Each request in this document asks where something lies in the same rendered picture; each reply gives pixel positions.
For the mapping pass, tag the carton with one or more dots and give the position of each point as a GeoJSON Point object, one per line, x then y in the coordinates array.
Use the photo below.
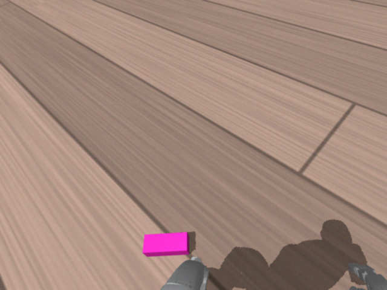
{"type": "Point", "coordinates": [166, 244]}

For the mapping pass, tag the right robot hand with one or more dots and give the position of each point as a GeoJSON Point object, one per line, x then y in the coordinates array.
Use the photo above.
{"type": "Point", "coordinates": [368, 275]}

